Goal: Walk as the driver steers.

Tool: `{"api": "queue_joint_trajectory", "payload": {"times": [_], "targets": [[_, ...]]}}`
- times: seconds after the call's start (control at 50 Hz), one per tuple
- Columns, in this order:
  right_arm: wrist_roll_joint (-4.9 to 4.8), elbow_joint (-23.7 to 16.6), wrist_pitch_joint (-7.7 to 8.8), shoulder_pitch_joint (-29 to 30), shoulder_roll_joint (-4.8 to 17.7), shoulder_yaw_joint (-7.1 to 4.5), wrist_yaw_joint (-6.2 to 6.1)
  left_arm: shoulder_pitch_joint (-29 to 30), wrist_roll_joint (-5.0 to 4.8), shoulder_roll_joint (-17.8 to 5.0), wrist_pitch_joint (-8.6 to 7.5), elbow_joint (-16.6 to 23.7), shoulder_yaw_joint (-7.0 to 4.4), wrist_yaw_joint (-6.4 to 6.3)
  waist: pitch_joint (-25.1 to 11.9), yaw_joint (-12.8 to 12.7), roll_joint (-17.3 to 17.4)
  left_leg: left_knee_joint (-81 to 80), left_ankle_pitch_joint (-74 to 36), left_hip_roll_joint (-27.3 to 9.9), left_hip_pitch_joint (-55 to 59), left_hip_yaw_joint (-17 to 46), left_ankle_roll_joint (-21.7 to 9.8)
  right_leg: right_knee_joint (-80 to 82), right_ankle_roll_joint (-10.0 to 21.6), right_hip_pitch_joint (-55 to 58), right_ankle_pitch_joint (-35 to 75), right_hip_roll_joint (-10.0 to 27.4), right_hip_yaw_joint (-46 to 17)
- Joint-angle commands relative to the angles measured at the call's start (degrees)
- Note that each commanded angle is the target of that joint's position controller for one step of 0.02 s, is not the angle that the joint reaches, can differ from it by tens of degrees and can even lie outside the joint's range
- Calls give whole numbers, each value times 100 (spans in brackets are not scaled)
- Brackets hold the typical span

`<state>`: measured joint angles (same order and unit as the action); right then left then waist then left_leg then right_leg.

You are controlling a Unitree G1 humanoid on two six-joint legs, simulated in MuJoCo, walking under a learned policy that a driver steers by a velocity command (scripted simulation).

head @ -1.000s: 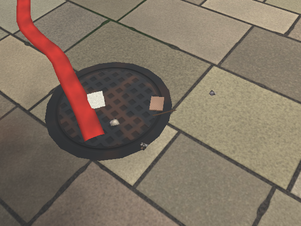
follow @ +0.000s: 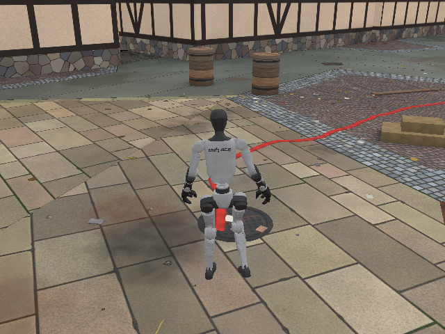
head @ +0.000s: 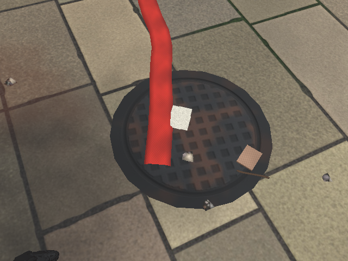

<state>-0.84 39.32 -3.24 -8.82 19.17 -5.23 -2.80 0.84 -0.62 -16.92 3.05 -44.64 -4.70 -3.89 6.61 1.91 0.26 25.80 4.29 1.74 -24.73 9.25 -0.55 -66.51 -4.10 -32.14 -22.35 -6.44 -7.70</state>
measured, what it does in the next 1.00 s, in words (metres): walks ahead: right foot, then left foot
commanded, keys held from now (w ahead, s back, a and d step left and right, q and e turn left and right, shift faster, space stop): w+q+shift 0.28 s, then w+shift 0.06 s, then w+e+shift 0.66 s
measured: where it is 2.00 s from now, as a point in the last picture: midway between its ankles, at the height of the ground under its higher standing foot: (149, 116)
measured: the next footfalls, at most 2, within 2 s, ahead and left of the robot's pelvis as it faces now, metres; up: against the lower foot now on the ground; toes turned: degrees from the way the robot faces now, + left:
right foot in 0.14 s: +0.00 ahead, -0.13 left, +0.00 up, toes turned +14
left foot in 0.62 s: +0.15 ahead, +0.29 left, +0.00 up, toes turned +18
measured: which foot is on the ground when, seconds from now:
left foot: down 0.00-0.14, up 0.16-0.60, down 0.62-1.00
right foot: up 0.00-0.12, down 0.14-0.64, up 0.66-1.00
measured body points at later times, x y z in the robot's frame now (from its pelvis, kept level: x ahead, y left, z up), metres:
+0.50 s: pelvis +0.04 +0.03 +0.00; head +0.05 +0.00 +0.45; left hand -0.08 +0.26 -0.12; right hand +0.33 -0.10 -0.07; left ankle +0.07 +0.26 -0.66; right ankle -0.04 -0.14 -0.74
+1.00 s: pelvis +0.33 +0.18 -0.03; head +0.36 +0.16 +0.41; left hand +0.56 +0.43 -0.09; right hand +0.32 -0.09 -0.17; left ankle +0.11 +0.27 -0.74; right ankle +0.55 +0.09 -0.69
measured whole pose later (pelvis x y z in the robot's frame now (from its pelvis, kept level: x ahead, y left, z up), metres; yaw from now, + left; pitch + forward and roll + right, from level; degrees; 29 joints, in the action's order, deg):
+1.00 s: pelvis +0.33 +0.18 -0.03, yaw +1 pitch +1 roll +3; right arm 0.9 47.4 4.6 -25.3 15.9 -3.9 -0.8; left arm -4.3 -2.5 -16.9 -1.3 -36.3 -2.7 3.6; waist 2.3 4.2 -0.7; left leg 13.1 27.1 0.4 14.9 -17.5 4.3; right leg -53.4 5.5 -47.8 0.7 5.6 5.0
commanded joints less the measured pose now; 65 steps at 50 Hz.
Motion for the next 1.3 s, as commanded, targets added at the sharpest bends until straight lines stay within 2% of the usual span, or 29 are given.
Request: {"api": "queue_joint_trajectory", "payload": {"times": [0.02, 0.1, 0.12, 0.14, 0.16, 0.18, 0.2, 0.24, 0.36, 0.5, 0.56, 0.6, 0.62, 0.64, 0.66, 0.68, 0.72, 0.78, 0.9, 0.96, 1.0, 1.06, 1.08, 1.1, 1.12, 1.14, 1.18, 1.24, 1.3], "targets": [[-98, -546, 15, 316, 859, -226, -135, -493, -79, -377, -92, 210, -87, 119, -1923, -261, 1127, -934, 2169, -890, 1502, 1715, -609, 1710, -11, 519, 459, 16, 97], [-1, -709, 29, 668, 910, -281, -59, -1873, 10, -623, -262, -214, -150, 358, -1355, -807, 2228, -1637, 3181, -377, -291, 1720, -21, 3677, 277, 2982, -193, -133, 795], [-56, -920, 24, 1073, 685, -235, -47, -2690, 83, -781, -308, -572, -212, 353, -1062, -1166, 1858, -1146, 3060, 67, -1140, 1350, 421, 4891, 476, 3951, 382, 188, 770], [-199, -724, -13, 322, 127, -113, -1, -2145, -55, -821, -374, -522, -223, 330, -988, -582, -126, 1110, 3045, 427, -1722, 579, 294, 5123, 507, 4123, -113, 1500, -417], [-216, -878, 80, 68, -110, -13, 66, -1462, 160, -759, -469, -85, -50, 324, -955, -224, -1021, 2723, 2454, 438, -2511, 556, 26, 5168, 821, 3564, -717, 2709, -1919], [-304, -1244, 195, 420, 375, -112, 148, -1010, 411, -1216, -588, 140, -219, 370, -502, -97, -1796, 3393, 1825, -41, -3403, 333, -8, 6017, 1542, 2665, -2497, 3400, -3341], [-181, -1150, 240, 411, 875, -211, 176, -486, 261, -1030, -705, 329, -176, 307, -66, 26, -1389, 3903, 1240, -298, -3481, 343, 15, 6049, 1427, 2490, -2465, 3057, -2711], [65, -846, 226, -30, 741, -200, 252, -473, 110, -708, -766, 466, -44, 184, -329, 68, -746, 4989, 563, -266, -2976, -137, 194, 5762, 825, 2423, -1314, 2236, -1119], [-149, -1212, 358, 398, 82, 87, 292, -2336, 256, -620, -884, 178, 94, 263, 53, -662, -515, 4948, -115, -423, -3292, -176, 388, 5900, 1198, 2693, -797, 2100, -130], [-130, -1573, 754, 1338, -100, 255, 566, -2749, -43, -832, -742, 5, 108, 281, 387, -854, -705, 2088, 168, -612, -2158, -1028, 430, 6396, 1588, 2920, 113, 2324, -19], [-192, -1524, 897, 1192, 77, 203, 669, -2765, -136, -1034, -705, -93, 46, 311, 332, -625, -1033, 921, 875, -321, -766, -1075, 253, 6123, 1570, 2780, 625, 2320, 101], [-277, -1248, 920, 46, 453, -1, 609, -2604, -71, -1108, -679, -194, 49, 335, -282, 217, -1177, 339, 1051, -97, 950, -1127, -34, 4771, 1468, 2603, 2646, 2276, 289], [-273, -894, 876, -1176, 776, -172, 511, -2459, 1, -940, -735, -111, 111, 353, -1208, 868, -982, 596, 832, -283, 2846, -948, -141, 3131, 1264, 1758, 3326, 1942, 629], [-156, -632, 766, -2412, 1251, -266, 352, -2400, 249, -153, -815, 192, 327, 396, -2497, 1149, 372, 901, 1549, -1678, 4929, 581, -143, 725, 1045, 161, 554, 1529, 612], [161, -691, 836, -2472, 1496, -240, 402, -2566, -201, 207, -1024, 577, 381, 406, -3216, 804, 2179, -513, 3956, -2502, 5310, 3321, -665, -856, 949, -1196, -788, 787, -81], [163, -679, 902, -2084, 946, -116, 462, -2194, -472, -290, -1040, 585, 223, 393, -2375, 772, 1493, -1165, 4530, -2602, 4609, 3414, -721, -1566, 890, -1827, -291, 981, -260], [61, -460, 923, -1553, 350, 45, 485, -1738, -352, -289, -875, 584, 186, 395, -1005, 461, 820, -1072, 2962, -2326, 3194, 1603, -634, -1552, 804, -2038, 622, 1490, 81], [154, -211, 960, -777, -196, 127, 450, -2015, -292, -28, -549, 464, 152, 523, -383, -204, 925, -1324, 959, -1756, 1965, -257, -423, -1194, 662, -1345, 1248, 1815, 144], [211, 91, 982, -608, 91, 46, 253, -1072, -196, -93, -389, 896, 178, 576, 501, -347, 270, -1970, -377, -1560, 1759, -1871, -404, 3, 652, -1791, 2184, 1582, 522], [161, 220, 935, -823, 530, -40, 179, -485, -156, -146, -481, 1109, 202, 791, 537, -217, -73, -1920, -1892, -1521, 2256, -2451, -163, 1412, 985, -1245, 2551, 1301, 1232], [167, 245, 842, -899, 965, -128, 105, -535, -219, -385, -511, 1192, 93, 842, 68, -420, 241, -1248, -5080, -1566, 2662, -2586, -74, 1699, 1199, -214, 2356, 734, 1875], [-9, -36, 715, -226, 1407, -255, 154, -3156, -268, -1378, -276, 681, -403, 730, -1386, -1888, 824, 2069, -7104, -1688, 2211, -2300, -265, 1838, 1688, 3081, 1353, 298, 1652], [-127, -126, 851, 234, 956, -141, 184, -3945, -305, -1734, -189, 426, -640, 596, -1423, -2380, -206, 4790, -3831, -652, 838, -2326, -11, 2959, 1995, 4816, 2195, 401, 1138], [116, -361, 1119, -650, -394, 238, 303, -3136, -120, -1736, -247, 470, -407, 620, -1080, -808, -2147, 7004, 2833, 259, -1338, -1385, 154, 3042, 2451, 5182, 2075, 948, -1089], [-70, -728, 1367, -938, -194, 341, 346, -2726, 79, -1364, -450, 930, -267, 650, -2588, -556, -1921, 7429, 2831, 366, -2087, -36, -75, 4471, 3394, 5628, -1086, 1962, -4008], [-191, -853, 1464, -39, 421, 202, 329, -2787, 47, -1080, -621, 946, -253, 679, -1637, -771, -684, 6810, 2324, 103, -2347, 46, -257, 5456, 2965, 4804, -1706, 2013, -4341], [-63, -770, 1360, 121, 268, 211, 237, -2216, -23, -812, -841, 905, -153, 729, -622, -152, 771, 5523, 1614, -396, -1790, 25, -278, 5422, 2464, 3020, -1203, 1702, -3539], [93, -666, 1111, -148, 354, 126, 227, -1670, -44, -707, -863, 1038, -113, 550, -269, 215, 322, 4411, 1233, -656, -1029, 24, 144, 5501, 2390, 1604, -122, 1044, -2341], [247, -1035, 1055, 951, 44, 220, 201, -1946, -129, -571, -818, 883, -60, 335, 62, -211, 182, 2712, 235, -461, -681, -472, 474, 5509, 2203, 890, 1205, 548, -1403]]}}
